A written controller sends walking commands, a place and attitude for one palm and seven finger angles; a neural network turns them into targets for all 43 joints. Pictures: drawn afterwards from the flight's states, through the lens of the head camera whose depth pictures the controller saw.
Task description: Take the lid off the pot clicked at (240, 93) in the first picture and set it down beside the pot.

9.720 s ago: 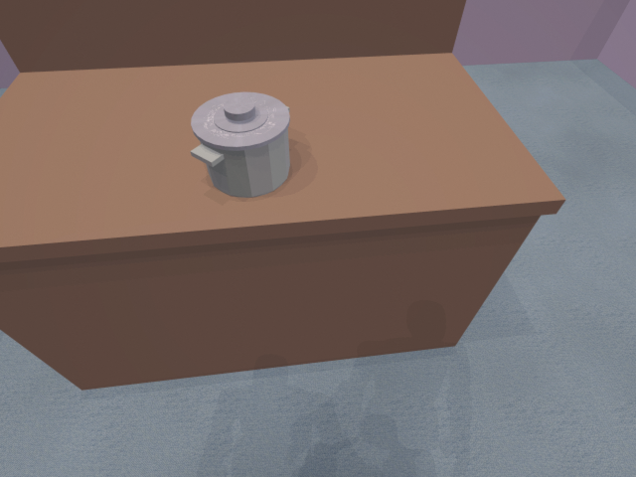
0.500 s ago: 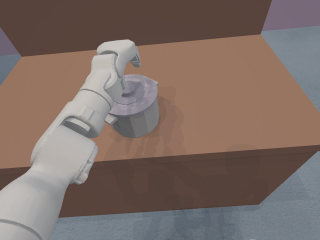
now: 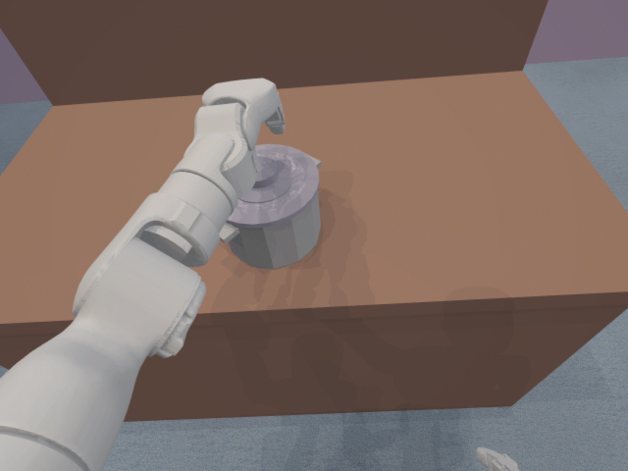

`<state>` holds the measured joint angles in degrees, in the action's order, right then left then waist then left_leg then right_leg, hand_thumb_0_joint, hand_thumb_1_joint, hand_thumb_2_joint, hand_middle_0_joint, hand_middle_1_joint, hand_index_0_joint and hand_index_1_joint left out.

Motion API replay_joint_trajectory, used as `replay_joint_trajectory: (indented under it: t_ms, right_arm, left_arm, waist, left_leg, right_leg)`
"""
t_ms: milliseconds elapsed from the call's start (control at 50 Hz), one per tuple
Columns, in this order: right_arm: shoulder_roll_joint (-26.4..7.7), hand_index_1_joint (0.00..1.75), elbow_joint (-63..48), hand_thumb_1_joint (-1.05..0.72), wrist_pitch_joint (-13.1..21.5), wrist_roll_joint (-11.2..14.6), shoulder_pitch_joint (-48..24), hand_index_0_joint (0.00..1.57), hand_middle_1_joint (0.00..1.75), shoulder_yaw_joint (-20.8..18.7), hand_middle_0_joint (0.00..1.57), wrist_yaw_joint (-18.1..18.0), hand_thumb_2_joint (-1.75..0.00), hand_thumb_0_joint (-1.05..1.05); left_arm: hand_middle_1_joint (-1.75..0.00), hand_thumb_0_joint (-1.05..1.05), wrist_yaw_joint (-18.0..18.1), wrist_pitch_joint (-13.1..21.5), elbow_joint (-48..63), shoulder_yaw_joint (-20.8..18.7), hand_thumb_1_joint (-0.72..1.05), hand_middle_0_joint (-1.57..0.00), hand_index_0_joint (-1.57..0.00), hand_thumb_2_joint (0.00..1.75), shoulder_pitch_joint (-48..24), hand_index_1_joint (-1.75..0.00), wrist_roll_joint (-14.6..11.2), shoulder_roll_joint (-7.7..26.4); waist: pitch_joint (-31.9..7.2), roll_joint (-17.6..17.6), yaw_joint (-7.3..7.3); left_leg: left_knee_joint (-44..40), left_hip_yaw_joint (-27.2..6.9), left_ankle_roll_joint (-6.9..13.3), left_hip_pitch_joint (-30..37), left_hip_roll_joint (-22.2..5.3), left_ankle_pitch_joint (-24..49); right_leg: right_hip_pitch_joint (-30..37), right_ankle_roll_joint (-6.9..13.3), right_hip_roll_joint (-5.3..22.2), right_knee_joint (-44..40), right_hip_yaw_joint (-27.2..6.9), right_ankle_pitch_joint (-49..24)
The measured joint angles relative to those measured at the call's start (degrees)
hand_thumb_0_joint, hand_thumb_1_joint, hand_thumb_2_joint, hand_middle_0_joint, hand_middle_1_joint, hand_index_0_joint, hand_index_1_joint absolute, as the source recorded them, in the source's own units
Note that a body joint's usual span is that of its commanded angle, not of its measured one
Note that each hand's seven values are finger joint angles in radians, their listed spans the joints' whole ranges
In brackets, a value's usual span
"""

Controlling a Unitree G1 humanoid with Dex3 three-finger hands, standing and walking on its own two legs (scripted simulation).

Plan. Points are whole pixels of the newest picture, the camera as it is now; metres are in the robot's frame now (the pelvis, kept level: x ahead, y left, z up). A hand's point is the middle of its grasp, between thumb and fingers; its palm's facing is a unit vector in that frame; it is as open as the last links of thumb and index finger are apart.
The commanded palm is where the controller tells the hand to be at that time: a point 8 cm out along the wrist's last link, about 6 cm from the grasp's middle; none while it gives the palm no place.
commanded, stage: lower the open fingers around the knob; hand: left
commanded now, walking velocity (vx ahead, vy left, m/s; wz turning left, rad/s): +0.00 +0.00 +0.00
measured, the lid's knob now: (259, 172) +0.51 +0.06 +0.10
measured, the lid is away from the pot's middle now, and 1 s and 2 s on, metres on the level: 0.00 0.00 0.01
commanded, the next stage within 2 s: close the fingers and squeeze the knob in 0.80 s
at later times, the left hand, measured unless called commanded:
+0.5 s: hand (253, 169) +0.47 +0.06 +0.14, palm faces -0.32 -0.03 -0.95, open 10.1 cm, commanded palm +0.47 +0.06 +0.19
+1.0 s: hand (255, 172) +0.48 +0.06 +0.13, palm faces -0.34 -0.04 -0.94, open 10.1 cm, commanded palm +0.47 +0.06 +0.19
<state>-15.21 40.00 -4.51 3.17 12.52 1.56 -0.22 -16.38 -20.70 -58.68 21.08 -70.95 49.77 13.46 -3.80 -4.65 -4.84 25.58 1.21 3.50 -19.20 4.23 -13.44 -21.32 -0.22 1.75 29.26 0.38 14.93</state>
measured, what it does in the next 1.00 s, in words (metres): stands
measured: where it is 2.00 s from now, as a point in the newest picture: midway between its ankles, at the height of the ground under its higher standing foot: outside the picture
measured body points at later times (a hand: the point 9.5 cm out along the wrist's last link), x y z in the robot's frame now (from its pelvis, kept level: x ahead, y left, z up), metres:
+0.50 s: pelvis +0.00 +0.00 +0.00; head +0.03 -0.03 +0.45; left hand +0.48 +0.06 +0.19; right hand +0.07 -0.25 -0.14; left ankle -0.01 +0.08 -0.74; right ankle -0.01 -0.12 -0.74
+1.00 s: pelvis +0.00 +0.00 +0.00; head +0.04 -0.03 +0.45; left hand +0.49 +0.06 +0.18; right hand +0.07 -0.26 -0.14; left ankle -0.01 +0.08 -0.74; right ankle -0.01 -0.12 -0.74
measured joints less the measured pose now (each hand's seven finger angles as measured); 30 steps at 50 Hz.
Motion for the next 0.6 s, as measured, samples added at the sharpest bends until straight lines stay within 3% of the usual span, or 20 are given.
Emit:
replay_joint_trajectory:
  t_ms: [200, 440, 600]
  right_arm:
    - [-0.6, 0.30, 0.7, -0.91, 0.3, -0.4, 2.5, 0.20, 0.30, -0.5, 0.20, 0.0, -0.90, 0.01]
    - [-0.6, 0.30, 0.9, -0.91, 0.5, -0.4, 3.0, 0.20, 0.30, -0.9, 0.20, 0.4, -0.90, 0.01]
    - [-0.2, 0.30, 0.9, -0.91, 0.4, -0.1, 1.7, 0.20, 0.30, -0.7, 0.20, 0.0, -0.90, 0.01]
  left_arm:
    - [-0.08, 0.00, -2.2, 0.3, -0.5, -0.6, -0.32, -0.85, -0.85, 1.50, 1.1, -0.09, -0.3, -0.5]
    - [-0.08, 0.00, 0.5, 1.5, 0.0, -1.5, -0.31, -0.85, -0.85, 1.50, 4.2, -0.09, -0.1, -0.5]
    - [-0.07, 0.00, 1.4, 1.2, -1.6, 0.2, -0.31, -0.82, -0.84, 1.50, 4.3, -0.08, -0.6, -0.8]
  waist:
    - [0.2, -0.2, -0.63]
    - [-0.1, 0.0, -0.52]
    - [-0.1, 0.5, -0.42]
  left_leg:
    - [-0.4, 0.2, 0.2, 0.4, 0.0, 0.0]
    - [-0.4, 0.7, 0.2, 0.5, -0.3, -0.1]
    - [0.3, 0.4, 0.1, -0.2, -0.2, -0.2]
  right_leg:
    - [0.4, -0.1, 0.0, -0.5, -0.2, -0.1]
    - [0.3, -0.1, -0.3, -0.6, -0.7, -0.3]
    - [-0.1, -0.1, -0.3, -0.2, -0.4, -0.2]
